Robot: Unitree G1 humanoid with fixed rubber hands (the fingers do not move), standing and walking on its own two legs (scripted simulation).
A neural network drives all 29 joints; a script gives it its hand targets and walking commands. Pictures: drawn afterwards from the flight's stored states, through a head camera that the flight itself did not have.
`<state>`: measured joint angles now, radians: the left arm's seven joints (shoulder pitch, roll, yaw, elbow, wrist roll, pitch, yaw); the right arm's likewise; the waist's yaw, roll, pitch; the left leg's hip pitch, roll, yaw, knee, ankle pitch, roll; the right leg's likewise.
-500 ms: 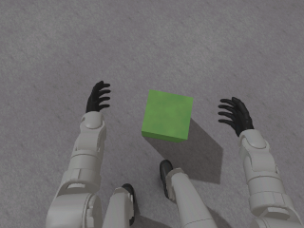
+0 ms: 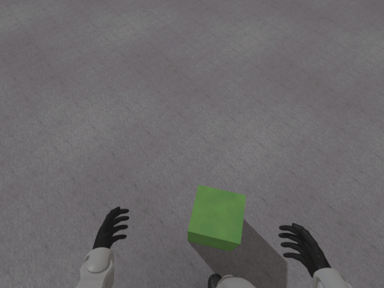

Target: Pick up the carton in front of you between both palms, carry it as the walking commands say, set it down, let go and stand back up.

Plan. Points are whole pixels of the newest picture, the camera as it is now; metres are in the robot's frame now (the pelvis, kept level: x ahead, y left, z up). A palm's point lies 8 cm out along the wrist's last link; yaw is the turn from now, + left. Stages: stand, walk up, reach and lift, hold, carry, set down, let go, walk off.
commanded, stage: let go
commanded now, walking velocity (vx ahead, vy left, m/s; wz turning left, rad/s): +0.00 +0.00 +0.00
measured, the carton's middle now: (215, 219) +0.39 -0.13 -0.64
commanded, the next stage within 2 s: stand in 0.64 s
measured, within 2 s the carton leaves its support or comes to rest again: neither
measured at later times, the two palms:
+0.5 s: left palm out of the picture +0.17 +0.26 -0.06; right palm (306, 263) +0.16 -0.21 -0.06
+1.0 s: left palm out of the picture +0.12 +0.30 -0.07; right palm (332, 267) +0.15 -0.28 -0.10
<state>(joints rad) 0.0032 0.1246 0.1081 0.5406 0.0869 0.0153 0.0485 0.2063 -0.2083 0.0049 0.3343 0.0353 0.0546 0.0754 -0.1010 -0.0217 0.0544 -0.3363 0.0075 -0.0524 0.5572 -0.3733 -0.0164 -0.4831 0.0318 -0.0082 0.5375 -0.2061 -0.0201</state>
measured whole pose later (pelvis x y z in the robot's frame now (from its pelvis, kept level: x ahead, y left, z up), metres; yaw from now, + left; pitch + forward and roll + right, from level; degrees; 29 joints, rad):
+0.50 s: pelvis +0.00 +0.04 +0.01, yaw -1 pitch -2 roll -2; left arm 0.23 0.20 0.01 0.47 -0.02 0.07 -0.01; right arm 0.22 -0.25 -0.05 0.40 -0.02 0.19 0.03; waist 0.00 0.04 0.05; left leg -0.07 -0.02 -0.02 0.48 -0.37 0.03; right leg -0.22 0.01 0.03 0.45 -0.19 0.03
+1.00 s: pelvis +0.02 +0.00 +0.00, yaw +2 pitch +0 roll +0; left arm 0.20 0.32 0.06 0.76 0.04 0.01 0.01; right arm 0.24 -0.36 -0.04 0.68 -0.04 0.01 -0.02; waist 0.01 0.08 0.01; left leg -0.12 0.01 -0.08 0.51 -0.39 -0.02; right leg -0.28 0.02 -0.03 0.55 -0.27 -0.03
